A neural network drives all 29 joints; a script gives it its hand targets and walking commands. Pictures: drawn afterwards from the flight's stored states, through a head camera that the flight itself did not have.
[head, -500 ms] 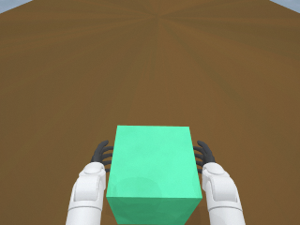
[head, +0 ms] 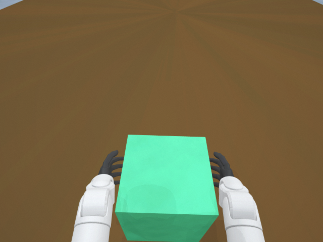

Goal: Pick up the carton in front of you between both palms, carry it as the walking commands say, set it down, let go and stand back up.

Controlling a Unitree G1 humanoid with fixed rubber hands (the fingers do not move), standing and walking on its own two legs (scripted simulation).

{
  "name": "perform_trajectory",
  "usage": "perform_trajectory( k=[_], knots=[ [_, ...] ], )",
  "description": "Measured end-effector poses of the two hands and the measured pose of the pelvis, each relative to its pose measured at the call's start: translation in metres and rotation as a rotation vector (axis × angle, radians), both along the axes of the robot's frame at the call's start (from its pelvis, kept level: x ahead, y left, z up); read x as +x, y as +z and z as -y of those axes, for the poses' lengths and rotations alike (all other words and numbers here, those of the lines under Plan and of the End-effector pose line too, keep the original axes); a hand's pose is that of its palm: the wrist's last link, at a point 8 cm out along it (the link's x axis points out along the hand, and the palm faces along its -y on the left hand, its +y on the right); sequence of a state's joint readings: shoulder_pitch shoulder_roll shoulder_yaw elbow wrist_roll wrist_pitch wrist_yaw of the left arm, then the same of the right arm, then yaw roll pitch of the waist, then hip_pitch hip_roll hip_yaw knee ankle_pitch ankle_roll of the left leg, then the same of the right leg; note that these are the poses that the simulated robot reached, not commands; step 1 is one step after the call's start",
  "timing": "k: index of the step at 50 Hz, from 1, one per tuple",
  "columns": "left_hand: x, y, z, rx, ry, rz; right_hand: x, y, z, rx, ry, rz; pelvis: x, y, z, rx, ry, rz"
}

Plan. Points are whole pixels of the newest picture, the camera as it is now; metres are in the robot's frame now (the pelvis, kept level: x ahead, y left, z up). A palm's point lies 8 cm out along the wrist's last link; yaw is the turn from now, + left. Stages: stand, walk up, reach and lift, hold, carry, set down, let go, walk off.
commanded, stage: set down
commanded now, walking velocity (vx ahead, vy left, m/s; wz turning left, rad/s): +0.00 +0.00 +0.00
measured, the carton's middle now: (164, 190) +0.29 -0.01 -0.05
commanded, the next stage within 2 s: none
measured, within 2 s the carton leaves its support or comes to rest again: neither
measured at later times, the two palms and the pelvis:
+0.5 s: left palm (110, 182) +0.33 +0.16 -0.06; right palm (209, 181) +0.33 -0.14 -0.06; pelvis -0.04 -0.02 -0.04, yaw +6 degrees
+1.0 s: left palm (125, 188) +0.40 +0.14 -0.24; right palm (202, 192) +0.38 -0.16 -0.23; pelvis -0.04 -0.01 -0.15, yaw +5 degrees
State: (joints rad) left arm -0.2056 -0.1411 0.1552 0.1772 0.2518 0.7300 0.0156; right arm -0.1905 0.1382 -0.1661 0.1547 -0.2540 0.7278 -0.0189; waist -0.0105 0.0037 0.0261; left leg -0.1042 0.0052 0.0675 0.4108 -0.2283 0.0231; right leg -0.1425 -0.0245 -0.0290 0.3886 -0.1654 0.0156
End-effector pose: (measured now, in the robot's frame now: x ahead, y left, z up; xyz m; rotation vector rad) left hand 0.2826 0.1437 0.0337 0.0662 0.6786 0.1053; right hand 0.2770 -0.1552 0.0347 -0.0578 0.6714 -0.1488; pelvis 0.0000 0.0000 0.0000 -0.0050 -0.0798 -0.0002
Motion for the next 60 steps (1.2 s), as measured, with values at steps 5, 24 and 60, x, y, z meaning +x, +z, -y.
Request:
perform_trajectory(
  k=[5, 24, 60],
  knots=[
    [-0.010, 0.002, -0.007, -0.003, 0.041, 0.006, 0.003, 0.003, -0.007, 0.006, 0.035, 0.006, -0.008, 0.000, 0.004, 0.004, 0.025, 0.038],
    [0.042, -0.085, -0.012, -0.014, 0.046, -0.063, 0.054, -0.084, -0.013, 0.030, 0.014, -0.064, -0.044, -0.034, 0.017, -0.012, 0.097, -0.164],
    [0.137, -0.343, 0.013, -0.055, -0.051, -0.014, 0.117, -0.335, 0.011, 0.048, -0.122, -0.006, -0.053, -0.206, 0.008, -0.057, 0.094, -0.885]
  ],
)
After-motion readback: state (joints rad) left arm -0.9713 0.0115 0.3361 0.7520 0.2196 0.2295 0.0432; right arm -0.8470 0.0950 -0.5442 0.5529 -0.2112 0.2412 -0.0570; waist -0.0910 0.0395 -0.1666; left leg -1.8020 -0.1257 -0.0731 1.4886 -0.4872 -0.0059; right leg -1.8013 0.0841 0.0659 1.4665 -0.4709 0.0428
